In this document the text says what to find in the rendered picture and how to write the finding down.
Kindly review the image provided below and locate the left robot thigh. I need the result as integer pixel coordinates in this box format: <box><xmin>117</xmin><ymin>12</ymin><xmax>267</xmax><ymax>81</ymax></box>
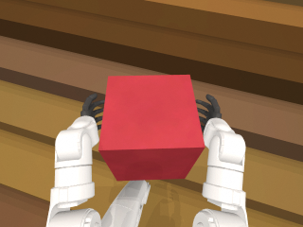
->
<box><xmin>101</xmin><ymin>180</ymin><xmax>151</xmax><ymax>227</ymax></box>

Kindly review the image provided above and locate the carton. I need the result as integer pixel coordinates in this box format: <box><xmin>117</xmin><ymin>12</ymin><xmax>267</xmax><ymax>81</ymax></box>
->
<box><xmin>98</xmin><ymin>75</ymin><xmax>205</xmax><ymax>182</ymax></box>

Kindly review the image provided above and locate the right robot forearm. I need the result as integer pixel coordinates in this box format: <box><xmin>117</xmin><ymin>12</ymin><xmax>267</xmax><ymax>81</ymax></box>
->
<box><xmin>202</xmin><ymin>117</ymin><xmax>249</xmax><ymax>227</ymax></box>

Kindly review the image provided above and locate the robot right upper arm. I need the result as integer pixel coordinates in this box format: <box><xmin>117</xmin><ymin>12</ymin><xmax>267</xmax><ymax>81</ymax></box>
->
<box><xmin>192</xmin><ymin>208</ymin><xmax>246</xmax><ymax>227</ymax></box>

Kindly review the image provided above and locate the left robot forearm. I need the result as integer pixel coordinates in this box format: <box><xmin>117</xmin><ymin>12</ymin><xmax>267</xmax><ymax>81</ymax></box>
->
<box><xmin>45</xmin><ymin>115</ymin><xmax>99</xmax><ymax>227</ymax></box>

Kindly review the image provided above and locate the right robot hand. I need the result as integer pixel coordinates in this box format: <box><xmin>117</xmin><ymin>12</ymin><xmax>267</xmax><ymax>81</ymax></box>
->
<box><xmin>195</xmin><ymin>94</ymin><xmax>222</xmax><ymax>131</ymax></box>

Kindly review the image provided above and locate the left robot hand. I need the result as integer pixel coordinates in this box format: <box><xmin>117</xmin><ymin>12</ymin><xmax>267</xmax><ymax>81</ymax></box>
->
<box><xmin>80</xmin><ymin>93</ymin><xmax>105</xmax><ymax>130</ymax></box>

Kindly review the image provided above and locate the robot left upper arm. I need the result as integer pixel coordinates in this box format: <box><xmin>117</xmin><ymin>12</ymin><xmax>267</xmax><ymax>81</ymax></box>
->
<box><xmin>48</xmin><ymin>208</ymin><xmax>101</xmax><ymax>227</ymax></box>

